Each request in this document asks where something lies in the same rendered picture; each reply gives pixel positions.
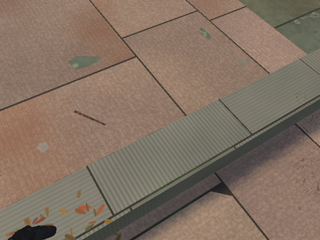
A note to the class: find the robot left hand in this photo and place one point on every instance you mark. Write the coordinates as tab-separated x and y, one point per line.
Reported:
34	233

